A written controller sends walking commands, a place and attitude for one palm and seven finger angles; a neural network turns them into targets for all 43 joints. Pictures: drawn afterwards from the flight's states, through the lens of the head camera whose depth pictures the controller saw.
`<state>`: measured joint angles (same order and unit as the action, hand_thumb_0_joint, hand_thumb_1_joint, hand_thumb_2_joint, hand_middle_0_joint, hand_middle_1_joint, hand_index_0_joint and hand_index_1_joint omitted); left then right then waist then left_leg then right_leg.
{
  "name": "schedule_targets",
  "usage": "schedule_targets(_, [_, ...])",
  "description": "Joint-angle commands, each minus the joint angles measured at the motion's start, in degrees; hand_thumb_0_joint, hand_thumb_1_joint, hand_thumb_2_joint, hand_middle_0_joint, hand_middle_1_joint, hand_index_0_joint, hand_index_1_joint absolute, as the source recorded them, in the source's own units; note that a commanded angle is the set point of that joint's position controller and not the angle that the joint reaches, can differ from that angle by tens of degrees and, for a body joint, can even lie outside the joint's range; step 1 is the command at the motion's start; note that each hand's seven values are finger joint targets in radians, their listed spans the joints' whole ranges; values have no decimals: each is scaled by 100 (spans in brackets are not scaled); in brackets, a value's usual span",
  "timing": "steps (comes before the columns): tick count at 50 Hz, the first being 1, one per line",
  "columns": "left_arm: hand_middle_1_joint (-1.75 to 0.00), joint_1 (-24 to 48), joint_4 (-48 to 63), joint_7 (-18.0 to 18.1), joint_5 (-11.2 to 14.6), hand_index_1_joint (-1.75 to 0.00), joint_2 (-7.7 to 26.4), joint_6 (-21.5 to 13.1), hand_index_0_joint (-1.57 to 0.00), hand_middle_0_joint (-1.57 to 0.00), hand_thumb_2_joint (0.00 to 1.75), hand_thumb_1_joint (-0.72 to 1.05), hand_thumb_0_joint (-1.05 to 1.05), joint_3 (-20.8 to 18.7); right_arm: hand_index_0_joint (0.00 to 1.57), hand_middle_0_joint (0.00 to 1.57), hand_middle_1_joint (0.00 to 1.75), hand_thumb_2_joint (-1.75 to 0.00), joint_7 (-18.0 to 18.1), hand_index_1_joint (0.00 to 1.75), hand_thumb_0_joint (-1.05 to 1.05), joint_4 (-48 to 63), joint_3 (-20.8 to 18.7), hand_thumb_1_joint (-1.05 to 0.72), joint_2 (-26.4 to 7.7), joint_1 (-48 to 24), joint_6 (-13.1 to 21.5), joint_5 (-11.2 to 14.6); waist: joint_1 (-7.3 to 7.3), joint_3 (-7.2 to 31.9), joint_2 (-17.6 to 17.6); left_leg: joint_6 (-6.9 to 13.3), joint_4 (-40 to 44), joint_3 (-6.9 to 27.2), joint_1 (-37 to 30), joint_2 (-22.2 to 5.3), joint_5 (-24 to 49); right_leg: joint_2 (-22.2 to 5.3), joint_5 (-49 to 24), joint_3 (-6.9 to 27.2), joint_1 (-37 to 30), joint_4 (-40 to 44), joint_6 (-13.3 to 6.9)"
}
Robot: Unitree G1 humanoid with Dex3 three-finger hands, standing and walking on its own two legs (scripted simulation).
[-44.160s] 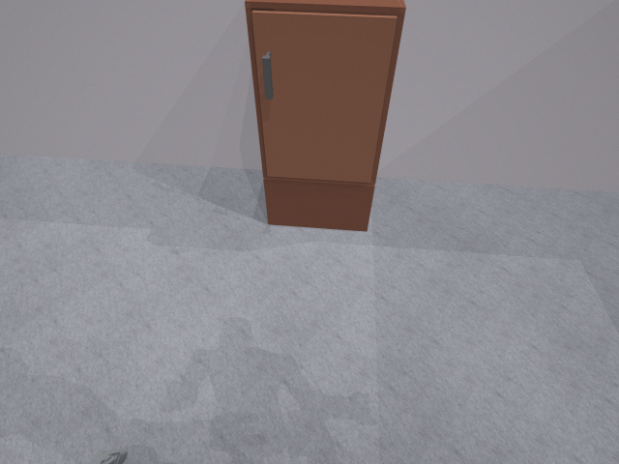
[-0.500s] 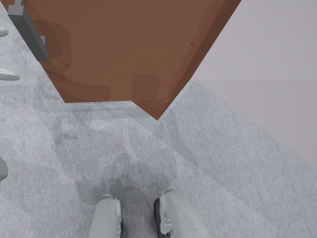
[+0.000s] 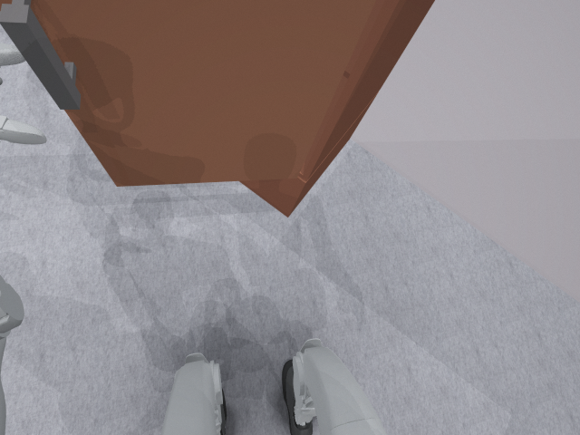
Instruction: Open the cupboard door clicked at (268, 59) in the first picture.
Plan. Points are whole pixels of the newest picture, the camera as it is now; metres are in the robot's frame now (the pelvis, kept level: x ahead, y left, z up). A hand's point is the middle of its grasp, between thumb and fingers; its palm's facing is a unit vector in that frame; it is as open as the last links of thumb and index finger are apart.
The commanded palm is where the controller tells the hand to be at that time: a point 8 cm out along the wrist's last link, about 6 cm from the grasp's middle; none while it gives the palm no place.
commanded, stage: slide the fingers in behind the handle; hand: left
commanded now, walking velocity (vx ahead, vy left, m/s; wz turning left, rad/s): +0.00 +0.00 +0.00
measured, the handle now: (48, 49) +0.57 +0.24 +0.07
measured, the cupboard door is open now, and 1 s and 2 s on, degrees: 43 42 41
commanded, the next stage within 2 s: move the hooked fingers beside the handle in 1.26 s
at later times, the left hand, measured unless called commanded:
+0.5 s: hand (6, 85) +0.52 +0.27 +0.06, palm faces +0.08 -1.00 -0.02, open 14.5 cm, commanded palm +0.51 +0.28 +0.06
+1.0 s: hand (24, 90) +0.51 +0.26 +0.06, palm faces +0.11 -0.99 +0.00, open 15.5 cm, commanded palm +0.50 +0.25 +0.06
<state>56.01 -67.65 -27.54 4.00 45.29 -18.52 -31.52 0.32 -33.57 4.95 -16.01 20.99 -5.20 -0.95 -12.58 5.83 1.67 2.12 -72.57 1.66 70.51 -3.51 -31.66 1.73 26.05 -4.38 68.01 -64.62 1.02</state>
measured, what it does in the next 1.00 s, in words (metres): stands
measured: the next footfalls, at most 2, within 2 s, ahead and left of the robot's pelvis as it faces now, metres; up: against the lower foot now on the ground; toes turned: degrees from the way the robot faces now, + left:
none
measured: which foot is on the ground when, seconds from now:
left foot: down 0.00-1.00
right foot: down 0.00-1.00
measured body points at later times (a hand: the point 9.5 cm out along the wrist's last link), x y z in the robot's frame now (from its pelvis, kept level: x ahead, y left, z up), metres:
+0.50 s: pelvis +0.01 +0.00 +0.01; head +0.18 +0.05 +0.42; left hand +0.51 +0.33 +0.07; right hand +0.02 -0.27 -0.09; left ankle +0.01 +0.09 -0.63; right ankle +0.03 -0.14 -0.63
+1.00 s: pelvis +0.01 +0.00 +0.02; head +0.17 +0.05 +0.43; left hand +0.50 +0.31 +0.07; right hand +0.04 -0.26 -0.09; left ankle +0.01 +0.09 -0.63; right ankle +0.03 -0.14 -0.63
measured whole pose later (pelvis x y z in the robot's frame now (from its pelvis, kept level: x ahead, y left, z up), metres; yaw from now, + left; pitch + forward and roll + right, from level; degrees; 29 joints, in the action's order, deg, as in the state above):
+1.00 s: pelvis +0.01 +0.00 +0.02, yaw +3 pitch +27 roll -6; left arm 52.5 -66.0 -15.8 7.8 32.6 -23.1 -21.0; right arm -1.2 -37.9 2.5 -14.3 20.6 -4.5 -2.3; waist -8.8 7.0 1.6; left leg 1.7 -68.7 3.0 64.6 -1.7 -31.2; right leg 0.2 27.0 -5.7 61.5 -61.6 0.7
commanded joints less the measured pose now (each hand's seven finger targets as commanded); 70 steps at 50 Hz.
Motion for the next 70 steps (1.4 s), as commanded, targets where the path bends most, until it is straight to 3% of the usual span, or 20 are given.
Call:
schedule_targets(1, [-120,2158,1180,124,151,-120,1721,-302,-30,-30,30,-50,0,-132,20,20,30,-90,73,30,0,154,-451,-90,-1223,1188,24,9,35,3091,1352,-80,859,412,-3044,23,2966,190,-1436,47,-1099,598,-204])
schedule_targets(3, [-120,2220,1293,172,112,-120,1691,-362,-30,-30,30,-50,0,-77,20,20,30,-90,76,30,0,154,-449,-90,-1214,1211,33,7,41,3188,1420,-80,890,417,-3156,27,3076,188,-1514,55,-1148,591,-218])
schedule_targets(9, [-120,2189,1427,214,242,-120,980,-523,-30,-30,30,-50,0,279,20,20,30,-90,49,30,0,60,-531,-90,-1186,1212,60,-16,-15,3215,1464,-166,945,504,-3637,6,3327,185,-1458,7,-903,670,-232])
schedule_targets(11, [-120,2264,1416,227,278,-120,995,-537,-30,-30,30,-50,0,265,20,20,30,-90,60,30,0,13,-531,-90,-1196,1196,71,-14,-51,3201,1285,-129,947,479,-3448,26,3109,188,-1463,37,-1031,685,-221])
schedule_targets(19, [-120,2395,1413,375,156,-120,680,-668,-30,-30,30,-50,0,514,20,20,30,-90,52,30,0,-104,-549,-90,-1138,1227,87,-57,-55,3152,1486,-172,957,507,-3678,34,3299,174,-1468,26,-898,681,-261])
schedule_targets(24, [-120,2493,1354,386,203,-120,200,-657,-30,-30,30,-50,0,849,20,20,30,-90,26,30,0,-159,-570,-90,-1117,1204,80,-65,-139,3039,1479,-204,976,554,-3819,27,3366,175,-1428,-13,-750,718,-266])
schedule_targets(27, [-120,2492,1730,407,218,-120,-4,-725,-30,-30,30,-50,0,992,20,20,30,-90,20,30,0,-129,-613,-90,-1089,1234,92,-75,-90,3410,1758,-229,952,573,-4175,32,3813,169,-1579,0,-762,691,-295])
schedule_targets(30, [-120,2464,1493,456,224,-120,-193,-677,-30,-30,30,-50,0,1108,20,20,30,-90,4,30,0,-221,-613,-90,-1084,1215,64,-78,-167,3045,1466,-247,1015,603,-4047,12,3585,175,-1473,-51,-691,761,-273])
schedule_targets(39, [-120,2505,1628,598,206,-120,-606,-813,-30,-30,30,-50,0,1397,20,20,30,-90,-38,30,0,-278,-645,-90,-1026,1188,86,-116,-137,3166,1586,-267,1037,594,-4223,51,3738,160,-1558,-48,-764,779,-303])
schedule_targets(40, [-120,2559,1592,608,218,-120,-860,-804,-30,-30,30,-50,0,1578,20,20,30,-90,-55,30,0,-275,-648,-90,-1002,1159,91,-119,-224,3101,1448,-234,1031,574,-4156,69,3574,167,-1534,-49,-755,808,-290])
schedule_targets(44, [-120,2541,1694,675,209,-120,-922,-891,-30,-30,30,-50,0,1606,20,20,30,-90,-74,30,0,-301,-668,-90,-993,1160,91,-131,-184,3207,1484,-264,1044,599,-4284,64,3774,169,-1610,-59,-810,800,-305])
schedule_targets(45, [-120,2495,1711,700,199,-120,-758,-909,-30,-30,30,-50,0,1466,20,20,30,-90,-75,30,0,-300,-673,-90,-1003,1157,85,-135,-133,3251,1450,-248,1038,577,-4226,70,3722,166,-1640,-38,-913,793,-305])
schedule_targets(49, [-120,2612,1538,746,160,-120,-832,-942,-30,-30,30,-50,0,1557,20,20,30,-90,-71,30,0,-326,-655,-90,-997,1130,74,-123,-203,2974,1335,-233,1076,586,-4070,80,3497,163,-1533,-47,-846,803,-305])
schedule_targets(53, [-120,2624,1605,773,156,-120,-827,-1002,-30,-30,30,-50,0,1558,20,20,30,-90,-68,30,0,-321,-659,-90,-992,1142,79,-133,-178,3135,1466,-267,1063,600,-4250,70,3775,158,-1606,-44,-821,777,-309])
schedule_targets(55, [-120,2623,1662,753,168,-120,-1084,-1017,-30,-30,30,-50,0,1753,20,20,30,-90,-92,30,0,-314,-669,-90,-964,1108,84,-133,-185,3116,1569,-290,1083,605,-4343,76,3754,158,-1542,-58,-766,804,-311])
schedule_targets(58, [-120,2596,1479,754,195,-120,-788,-1022,-30,-30,30,-50,0,1498,20,20,30,-90,-71,30,0,-315,-654,-90,-1006,1130,76,-132,-183,3106,1275,-226,1070,576,-4101,92,3555,170,-1601,-35,-950,795,-303])
schedule_targets(61, [-120,2644,1571,727,192,-120,-868,-1039,-30,-30,30,-50,0,1561,20,20,30,-90,-67,30,0,-311,-657,-90,-994,1115,87,-133,-194,3139,1267,-208,1079,565,-4067,101,3514,158,-1629,-31,-1016,793,-305])
schedule_targets(64, [-120,2630,1615,702,196,-120,-988,-1066,-30,-30,30,-50,0,1688,20,20,30,-90,-74,30,0,-328,-666,-90,-985,1098,89,-130,-179,3235,1497,-267,1062,599,-4285,87,3711,159,-1588,-41,-846,784,-308])
schedule_targets(67, [-120,2734,1605,747,243,-120,-916,-1059,-30,-30,30,-50,0,1600,20,20,30,-90,-56,30,0,-322,-655,-90,-995,1126,101,-128,-222,3068,1330,-217,1084,592,-4093,104,3515,168,-1579,-50,-930,783,-314])
schedule_targets(70, [-120,2587,1185,813,288,-120,-482,-939,-30,-30,30,-50,0,1121,20,20,30,-90,-15,30,0,-318,-637,-90,-1027,1106,77,-94,-156,2944,1083,-174,1073,532,-3705,119,3174,153,-1547,-18,-1076,780,-299])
